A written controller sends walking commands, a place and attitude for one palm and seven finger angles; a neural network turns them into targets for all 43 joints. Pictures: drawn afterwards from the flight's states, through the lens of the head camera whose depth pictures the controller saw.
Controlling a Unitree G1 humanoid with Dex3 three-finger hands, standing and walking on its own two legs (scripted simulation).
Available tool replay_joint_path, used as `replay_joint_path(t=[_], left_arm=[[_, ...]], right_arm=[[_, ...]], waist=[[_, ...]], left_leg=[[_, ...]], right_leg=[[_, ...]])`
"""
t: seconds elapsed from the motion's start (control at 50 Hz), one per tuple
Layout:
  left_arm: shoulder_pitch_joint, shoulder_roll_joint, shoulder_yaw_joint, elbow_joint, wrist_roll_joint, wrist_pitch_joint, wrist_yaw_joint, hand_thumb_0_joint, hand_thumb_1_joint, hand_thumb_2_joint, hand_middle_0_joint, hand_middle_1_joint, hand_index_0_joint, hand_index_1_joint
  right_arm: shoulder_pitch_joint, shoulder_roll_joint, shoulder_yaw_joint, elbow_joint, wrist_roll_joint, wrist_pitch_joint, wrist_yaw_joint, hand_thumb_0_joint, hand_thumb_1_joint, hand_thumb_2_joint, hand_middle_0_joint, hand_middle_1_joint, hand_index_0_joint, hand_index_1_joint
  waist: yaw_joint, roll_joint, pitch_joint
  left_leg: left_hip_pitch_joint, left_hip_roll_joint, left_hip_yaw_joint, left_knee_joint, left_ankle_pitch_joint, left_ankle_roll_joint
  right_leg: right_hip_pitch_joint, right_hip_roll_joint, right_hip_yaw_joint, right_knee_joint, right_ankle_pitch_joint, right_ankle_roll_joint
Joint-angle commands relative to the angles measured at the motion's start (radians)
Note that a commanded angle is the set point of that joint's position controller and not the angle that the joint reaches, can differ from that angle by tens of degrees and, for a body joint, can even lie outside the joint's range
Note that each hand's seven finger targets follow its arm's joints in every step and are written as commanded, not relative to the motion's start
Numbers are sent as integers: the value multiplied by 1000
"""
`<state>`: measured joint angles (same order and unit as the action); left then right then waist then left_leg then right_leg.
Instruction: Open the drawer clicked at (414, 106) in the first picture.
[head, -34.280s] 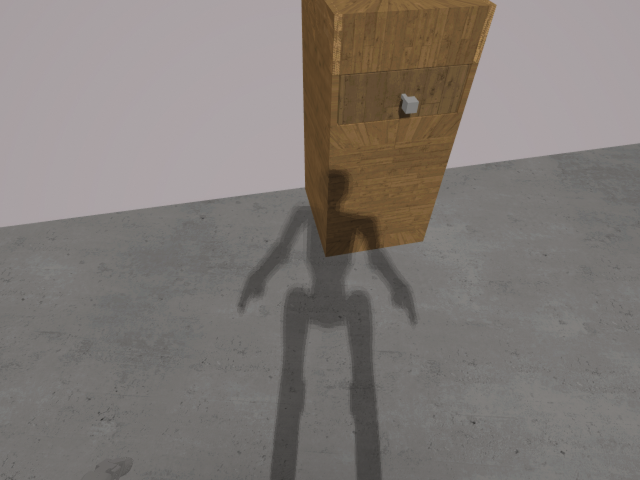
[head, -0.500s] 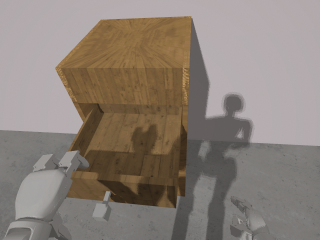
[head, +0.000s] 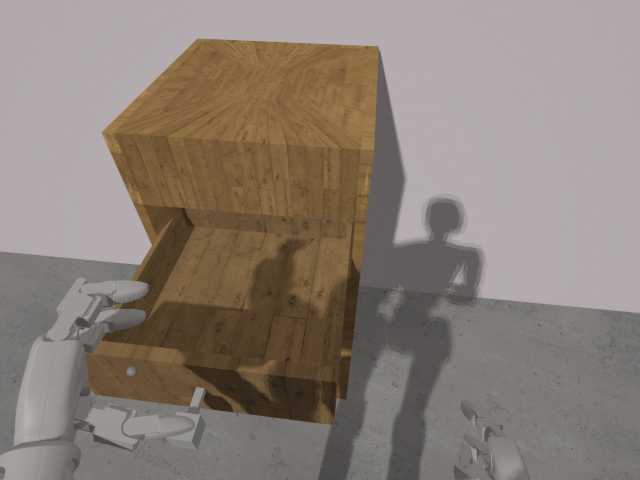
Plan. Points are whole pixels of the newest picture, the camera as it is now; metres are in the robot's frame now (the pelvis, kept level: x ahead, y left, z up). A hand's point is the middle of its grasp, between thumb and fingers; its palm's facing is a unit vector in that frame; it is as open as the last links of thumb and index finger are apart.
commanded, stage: draw the hand back to the body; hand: left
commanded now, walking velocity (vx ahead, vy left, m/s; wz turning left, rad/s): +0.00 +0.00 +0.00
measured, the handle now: (191, 416) +0.22 +0.21 -0.07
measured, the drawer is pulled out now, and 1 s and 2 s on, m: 0.30 0.30 0.30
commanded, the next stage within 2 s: step back with the hand held close in 0.76 s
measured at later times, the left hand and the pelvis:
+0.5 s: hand (111, 344) +0.19 +0.21 +0.16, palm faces +0.36 -0.83 -0.43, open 9.1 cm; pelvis +0.01 -0.02 +0.01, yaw +0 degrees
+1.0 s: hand (102, 343) +0.19 +0.22 +0.18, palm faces +0.37 -0.79 -0.48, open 7.4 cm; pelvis -0.01 -0.03 +0.01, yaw +0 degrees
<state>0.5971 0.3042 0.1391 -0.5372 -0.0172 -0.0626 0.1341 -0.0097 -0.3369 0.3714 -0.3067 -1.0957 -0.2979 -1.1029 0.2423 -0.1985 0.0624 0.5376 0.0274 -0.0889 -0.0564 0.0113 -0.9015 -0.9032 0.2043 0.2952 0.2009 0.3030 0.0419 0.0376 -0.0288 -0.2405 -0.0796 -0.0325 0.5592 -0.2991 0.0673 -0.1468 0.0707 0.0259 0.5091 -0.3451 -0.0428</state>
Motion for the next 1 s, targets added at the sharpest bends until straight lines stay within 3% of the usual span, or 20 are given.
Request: replay_joint_path(t=[0.0, 0.02, 0.12, 0.18, 0.2, 0.3, 0.36, 0.42, 0.48, 0.54, 0.6, 0.68, 0.7, 0.8, 0.84, 0.86, 0.88, 0.9, 0.94, 0.98], left_arm=[[-83, 193, 173, -240, -33, -93, 19, 0, -45, 495, -268, -908, -268, -908], [-60, 173, 170, -197, -34, -98, 12, 0, -10, 510, -265, -885, -265, -885], [2, 146, 194, -113, -61, -89, -16, 0, 165, 585, -252, -772, -252, -772], [-14, 169, 211, -179, -68, -95, -22, 0, 270, 630, -245, -705, -245, -705], [-31, 196, 234, -205, -65, -98, -17, 0, 305, 645, -242, -683, -242, -683], [-56, 223, 260, -242, -59, -92, -10, 0, 480, 720, -230, -570, -230, -570], [-37, 203, 268, -145, -63, -84, -10, 0, 585, 765, -223, -502, -223, -502], [-66, 205, 277, -120, -64, -88, -13, 0, 690, 810, -215, -435, -215, -435], [-58, 184, 251, -131, -72, -84, -22, 0, 795, 855, -207, -367, -207, -367], [-53, 179, 239, -140, -74, -81, -27, 0, 900, 900, -200, -300, -200, -300], [-82, 210, 260, -178, -70, -83, -21, 0, 900, 900, -200, -300, -200, -300], [-68, 205, 258, -164, -73, -81, -19, 0, 900, 900, -200, -300, -200, -300], [-89, 222, 276, -173, -72, -79, -17, 0, 900, 900, -200, -300, -200, -300], [-92, 209, 265, -161, -71, -85, -17, 0, 900, 900, -200, -300, -200, -300], [-63, 188, 249, -130, -76, -85, -20, 0, 900, 900, -200, -300, -200, -300], [-246, 377, 435, -264, -56, -137, -3, 0, 900, 900, -200, -300, -200, -300], [-154, 291, 382, -141, -51, -151, -12, 0, 900, 900, -200, -300, -200, -300], [-167, 306, 380, -183, -44, -167, -18, 0, 900, 900, -200, -300, -200, -300], [-40, 203, 304, -88, -36, -160, -27, 0, 900, 900, -200, -300, -200, -300], [17, 179, 285, -83, -37, -157, -32, 0, 900, 900, -200, -300, -200, -300]], right_arm=[[-155, -109, -48, -124, -5, -96, -7, 0, -900, -900, 200, 300, 200, 300], [-146, -110, -50, -111, -9, -91, -6, 0, -900, -900, 200, 300, 200, 300], [-171, -116, -73, -98, -7, -62, 1, 0, -900, -900, 200, 300, 200, 300], [-188, -112, -80, -112, 0, -56, -1, 0, -900, -900, 200, 300, 200, 300], [-193, -117, -81, -110, -1, -60, -4, 0, -900, -900, 200, 300, 200, 300], [-193, -117, -81, -106, -2, -62, -9, 0, -900, -900, 200, 300, 200, 300], [-189, -111, -84, -86, -4, -46, -12, 0, -900, -900, 200, 300, 200, 300], [-196, -113, -84, -80, -5, -39, -15, 0, -900, -900, 200, 300, 200, 300], [-207, -108, -85, -101, 1, -33, -12, 0, -900, -900, 200, 300, 200, 300], [-209, -109, -84, -104, 0, -28, -8, 0, -900, -900, 200, 300, 200, 300], [-216, -115, -84, -101, -3, -33, -11, 0, -900, -900, 200, 300, 200, 300], [-217, -107, -81, -105, -2, -27, -13, 0, -900, -900, 200, 300, 200, 300], [-221, -112, -82, -103, -2, -28, -14, 0, -900, -900, 200, 300, 200, 300], [-222, -110, -81, -102, -1, -29, -15, 0, -900, -900, 200, 300, 200, 300], [-222, -107, -81, -102, 0, -27, -13, 0, -900, -900, 200, 300, 200, 300], [-169, -143, -90, -142, 7, -16, -7, 0, -900, -900, 200, 300, 200, 300], [-178, -131, -93, -102, -6, -6, -4, 0, -900, -900, 200, 300, 200, 300], [-193, -143, -97, -120, -8, -6, 1, 0, -900, -900, 200, 300, 200, 300], [-188, -143, -103, -117, -4, 15, 9, 0, -900, -900, 200, 300, 200, 300], [-190, -147, -112, -123, 3, 34, 17, 0, -900, -900, 200, 300, 200, 300]], waist=[[2, 110, -7], [1, 115, -12], [3, -44, -51], [1, -29, -93], [4, 6, -120], [5, 47, -141], [4, -17, -71], [1, 4, -34], [1, -25, -57], [2, -4, -76], [6, 25, -90], [4, -26, -70], [6, 10, -65], [5, 41, -45], [2, -3, -35], [-17, -9, 52], [-28, -95, 60], [-24, -79, 52], [-31, -86, -8], [-32, -51, -62]], left_leg=[[95, 111, -52, -110, 248, -65], [105, 107, -42, -106, 268, -64], [124, 111, -28, -107, 326, -53], [142, 109, -16, -103, 334, -48], [155, 105, -12, -98, 360, -49], [185, 98, -2, -89, 423, -49], [169, 93, 3, -96, 377, -41], [165, 88, 4, -105, 342, -41], [173, 95, 4, -109, 347, -36], [178, 93, 7, -109, 361, -36], [182, 89, 11, -106, 363, -38], [174, 91, 9, -114, 344, -35], [174, 88, 8, -116, 336, -38], [176, 89, 5, -129, 288, -39], [171, 90, 3, -131, 279, -34], [114, 92, -51, -98, 203, -15], [102, 87, -59, -72, 175, -10], [110, 79, -56, -68, 178, -13], [105, 85, -46, -65, 224, -11], [114, 98, -34, -69, 278, -8]], right_leg=[[-82, -64, -29, -118, 206, -9], [-84, -63, -36, -120, 230, -8], [-50, -62, -41, -129, 310, 7], [-22, -76, -23, -131, 354, 13], [-10, -75, -17, -135, 373, 12], [-2, -80, -12, -143, 439, 17], [-33, -76, -22, -162, 429, 21], [-45, -76, -19, -179, 403, 20], [-16, -86, -7, -166, 428, 24], [1, -89, -5, -166, 454, 26], [7, -89, 3, -177, 463, 24], [4, -88, -3, -177, 452, 29], [-2, -86, 3, -190, 436, 25], [-21, -83, 4, -209, 349, 22], [-21, -84, 3, -208, 347, 26], [-116, -122, 141, -270, 383, 31], [-121, -140, 140, -282, 392, 37], [-137, -147, 161, -282, 434, 34], [-83, -150, 120, -245, 470, 56], [-59, -150, 103, -217, 505, 76]])
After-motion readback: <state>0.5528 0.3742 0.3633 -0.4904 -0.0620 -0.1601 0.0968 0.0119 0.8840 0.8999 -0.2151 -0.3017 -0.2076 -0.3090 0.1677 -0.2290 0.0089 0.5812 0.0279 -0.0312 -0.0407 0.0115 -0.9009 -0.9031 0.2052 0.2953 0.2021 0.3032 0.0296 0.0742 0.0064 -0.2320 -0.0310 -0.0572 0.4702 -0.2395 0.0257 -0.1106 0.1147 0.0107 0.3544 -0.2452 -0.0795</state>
